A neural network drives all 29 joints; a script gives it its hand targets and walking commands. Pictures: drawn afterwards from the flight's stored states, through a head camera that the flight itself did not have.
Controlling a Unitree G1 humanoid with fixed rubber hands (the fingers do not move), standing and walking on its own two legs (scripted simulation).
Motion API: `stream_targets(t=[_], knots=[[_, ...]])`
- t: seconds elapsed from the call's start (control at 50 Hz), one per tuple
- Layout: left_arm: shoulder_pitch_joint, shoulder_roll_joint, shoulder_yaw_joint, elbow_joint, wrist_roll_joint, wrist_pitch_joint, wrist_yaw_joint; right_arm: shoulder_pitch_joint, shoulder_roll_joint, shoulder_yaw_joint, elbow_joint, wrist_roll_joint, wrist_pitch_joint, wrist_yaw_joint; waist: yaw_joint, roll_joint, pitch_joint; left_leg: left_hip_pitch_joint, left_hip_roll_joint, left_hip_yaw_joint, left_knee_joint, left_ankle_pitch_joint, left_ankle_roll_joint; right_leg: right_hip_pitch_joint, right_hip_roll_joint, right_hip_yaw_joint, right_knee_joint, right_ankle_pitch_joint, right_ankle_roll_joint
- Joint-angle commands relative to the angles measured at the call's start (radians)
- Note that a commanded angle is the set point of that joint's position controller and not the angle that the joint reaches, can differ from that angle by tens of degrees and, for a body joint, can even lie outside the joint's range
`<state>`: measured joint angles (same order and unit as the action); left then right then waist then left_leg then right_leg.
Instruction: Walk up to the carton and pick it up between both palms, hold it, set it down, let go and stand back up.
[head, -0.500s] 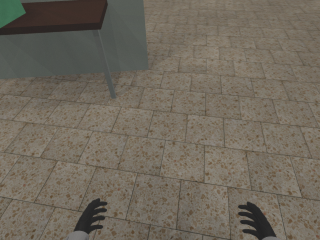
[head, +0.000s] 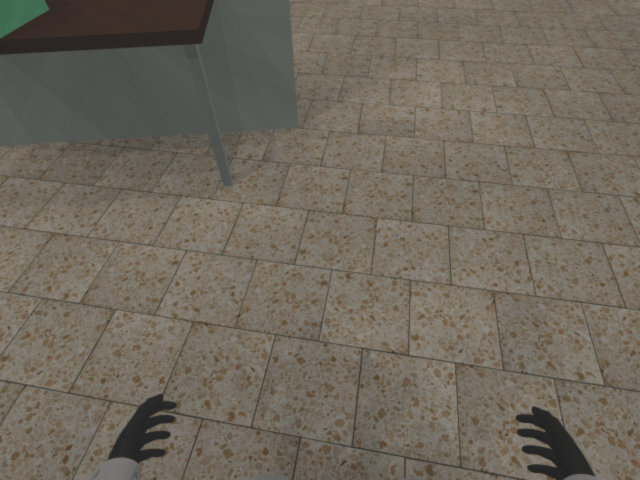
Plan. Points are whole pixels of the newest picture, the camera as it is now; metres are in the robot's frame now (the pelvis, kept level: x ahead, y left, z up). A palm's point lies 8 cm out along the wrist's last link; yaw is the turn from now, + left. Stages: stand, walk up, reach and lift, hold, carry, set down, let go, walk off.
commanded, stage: stand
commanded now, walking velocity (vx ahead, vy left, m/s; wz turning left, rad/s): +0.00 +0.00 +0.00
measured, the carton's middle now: out of the picture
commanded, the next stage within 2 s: walk up in 1.32 s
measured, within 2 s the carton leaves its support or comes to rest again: neither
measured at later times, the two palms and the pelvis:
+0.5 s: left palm (128, 469) +0.14 +0.27 -0.08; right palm out of the picture +0.13 -0.29 -0.08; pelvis +0.01 +0.00 +0.01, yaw +0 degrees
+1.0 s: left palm out of the picture +0.11 +0.27 -0.09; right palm out of the picture +0.10 -0.30 -0.09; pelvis +0.01 -0.01 +0.02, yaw +0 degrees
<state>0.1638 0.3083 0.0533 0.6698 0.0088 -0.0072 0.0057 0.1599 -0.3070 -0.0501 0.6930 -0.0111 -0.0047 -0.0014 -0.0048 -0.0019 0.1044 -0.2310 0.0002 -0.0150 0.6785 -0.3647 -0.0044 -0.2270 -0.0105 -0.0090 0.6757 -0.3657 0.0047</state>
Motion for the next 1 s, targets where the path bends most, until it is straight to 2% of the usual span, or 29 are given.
stream_targets(t=[0.0,0.42,0.54,0.58,0.98], knots=[[-0.055,0.170,0.039,-0.083,-0.002,-0.027,0.004,-0.060,-0.173,-0.041,-0.081,0.003,-0.026,-0.006,0.001,0.001,-0.091,0.004,0.082,-0.090,-0.176,0.203,0.041,0.014,-0.078,0.097,-0.172,0.194,-0.042],[-0.073,0.190,0.025,0.055,-0.006,-0.031,0.008,-0.071,-0.188,-0.029,0.048,0.007,-0.027,-0.011,0.002,0.008,-0.108,0.086,0.096,-0.075,-0.244,0.324,0.029,0.080,-0.097,0.097,-0.255,0.317,-0.037],[-0.074,0.194,0.021,0.102,-0.008,-0.030,0.010,-0.055,-0.191,-0.026,0.095,0.010,-0.027,-0.015,0.002,-0.006,-0.104,0.101,0.104,-0.076,-0.272,0.358,0.027,0.097,-0.102,0.094,-0.278,0.350,-0.035],[-0.077,0.200,0.021,0.117,-0.008,-0.030,0.012,-0.059,-0.193,-0.026,0.109,0.009,-0.027,-0.016,0.002,0.006,-0.104,0.110,0.103,-0.071,-0.277,0.368,0.022,0.097,-0.103,0.093,-0.285,0.360,-0.033],[-0.071,0.203,0.018,0.248,-0.012,-0.034,0.020,-0.055,-0.196,-0.019,0.238,0.008,-0.031,-0.026,0.005,0.001,-0.095,0.134,0.119,-0.070,-0.352,0.356,0.014,0.119,-0.114,0.094,-0.357,0.358,-0.024]])
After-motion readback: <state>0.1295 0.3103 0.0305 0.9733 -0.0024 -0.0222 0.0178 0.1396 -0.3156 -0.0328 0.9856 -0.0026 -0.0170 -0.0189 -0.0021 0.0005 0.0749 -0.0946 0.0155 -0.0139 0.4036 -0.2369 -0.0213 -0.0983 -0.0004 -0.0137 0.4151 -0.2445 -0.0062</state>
